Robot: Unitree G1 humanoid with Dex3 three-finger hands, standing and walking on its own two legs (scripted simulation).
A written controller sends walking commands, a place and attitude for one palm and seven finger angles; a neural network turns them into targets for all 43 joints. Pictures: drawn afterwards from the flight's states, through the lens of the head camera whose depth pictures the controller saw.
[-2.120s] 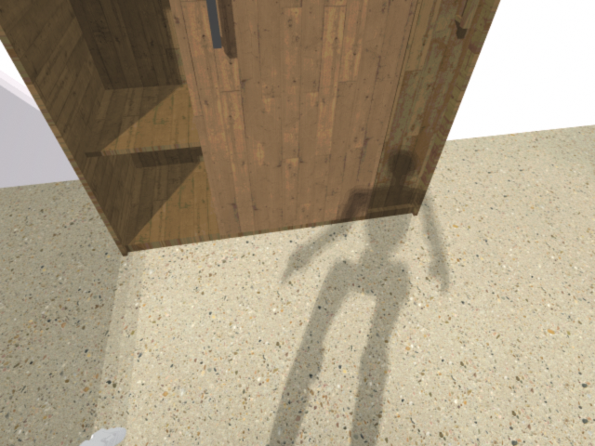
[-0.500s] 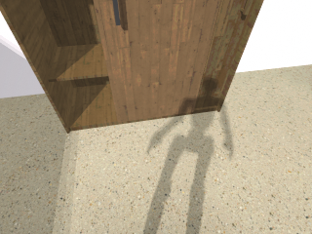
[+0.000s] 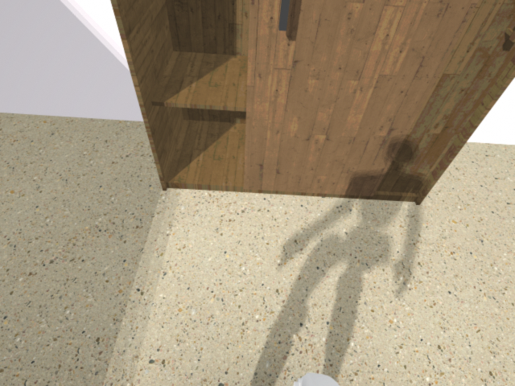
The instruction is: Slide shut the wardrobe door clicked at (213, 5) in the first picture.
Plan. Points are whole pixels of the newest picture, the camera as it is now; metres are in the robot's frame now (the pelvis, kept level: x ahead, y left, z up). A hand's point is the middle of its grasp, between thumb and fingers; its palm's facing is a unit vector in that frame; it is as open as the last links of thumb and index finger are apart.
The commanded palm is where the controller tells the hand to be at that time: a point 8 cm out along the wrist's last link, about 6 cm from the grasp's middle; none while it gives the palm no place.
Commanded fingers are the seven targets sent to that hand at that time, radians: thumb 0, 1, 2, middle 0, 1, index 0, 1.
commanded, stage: walk to a spot facing it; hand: right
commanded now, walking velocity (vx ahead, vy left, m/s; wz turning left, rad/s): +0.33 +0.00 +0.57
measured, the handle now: out of the picture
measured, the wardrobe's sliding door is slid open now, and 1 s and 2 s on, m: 0.40 0.40 0.40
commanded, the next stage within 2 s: none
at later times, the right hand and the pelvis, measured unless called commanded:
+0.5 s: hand (404, 350) +0.23 -0.29 -0.18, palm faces -0.21 +0.96 -0.19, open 7.4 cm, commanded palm none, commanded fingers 0.00 -0.90 -0.90 0.20 0.30 0.20 0.30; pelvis +0.15 -0.09 +0.00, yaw +19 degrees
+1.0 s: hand (302, 236) +0.48 -0.11 -0.18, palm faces -0.61 +0.77 -0.19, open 7.4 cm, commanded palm none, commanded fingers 0.00 -0.90 -0.90 0.20 0.30 0.20 0.30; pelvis +0.25 -0.05 -0.03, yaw +36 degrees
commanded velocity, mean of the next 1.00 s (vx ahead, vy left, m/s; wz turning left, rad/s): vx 0.10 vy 0.00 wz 0.59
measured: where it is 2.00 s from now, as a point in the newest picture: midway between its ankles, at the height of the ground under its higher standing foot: (269, 366)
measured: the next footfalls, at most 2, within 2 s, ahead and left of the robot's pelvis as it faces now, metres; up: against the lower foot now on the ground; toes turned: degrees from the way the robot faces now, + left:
right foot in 0.34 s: +0.22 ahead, -0.16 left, +0.00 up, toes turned +8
left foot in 0.92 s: +0.27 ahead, +0.06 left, +0.00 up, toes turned +40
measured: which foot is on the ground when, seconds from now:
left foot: down 0.00-0.34, up 0.36-0.90, down 0.92-1.00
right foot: up 0.00-0.32, down 0.34-0.90, up 0.92-1.00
